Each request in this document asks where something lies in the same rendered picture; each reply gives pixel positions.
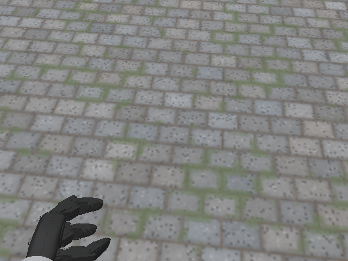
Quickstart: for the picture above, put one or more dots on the robot left hand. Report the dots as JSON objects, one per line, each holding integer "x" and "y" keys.
{"x": 53, "y": 232}

